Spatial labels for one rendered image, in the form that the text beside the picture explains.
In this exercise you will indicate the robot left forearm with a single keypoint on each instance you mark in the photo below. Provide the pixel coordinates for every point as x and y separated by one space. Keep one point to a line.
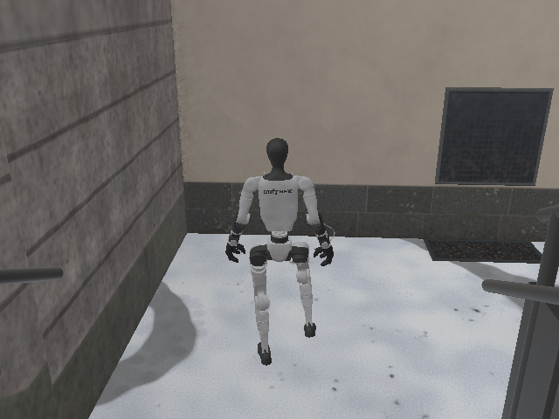
236 231

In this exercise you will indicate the robot right forearm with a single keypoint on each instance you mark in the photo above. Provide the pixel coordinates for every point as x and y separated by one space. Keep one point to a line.
321 233

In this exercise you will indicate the robot head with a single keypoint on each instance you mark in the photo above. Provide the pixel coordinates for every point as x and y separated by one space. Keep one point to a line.
277 150

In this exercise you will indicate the left robot upper arm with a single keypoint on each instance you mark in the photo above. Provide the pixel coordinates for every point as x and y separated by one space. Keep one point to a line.
245 202

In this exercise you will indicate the right robot upper arm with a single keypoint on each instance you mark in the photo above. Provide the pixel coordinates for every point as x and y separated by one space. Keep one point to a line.
305 184

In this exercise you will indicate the left robot thigh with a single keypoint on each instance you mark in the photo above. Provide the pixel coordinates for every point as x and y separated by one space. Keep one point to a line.
258 264

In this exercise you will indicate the robot left hand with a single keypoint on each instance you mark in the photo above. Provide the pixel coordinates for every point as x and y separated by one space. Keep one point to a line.
232 249

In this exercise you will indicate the robot right hand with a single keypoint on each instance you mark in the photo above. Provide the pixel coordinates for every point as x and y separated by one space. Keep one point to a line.
326 252

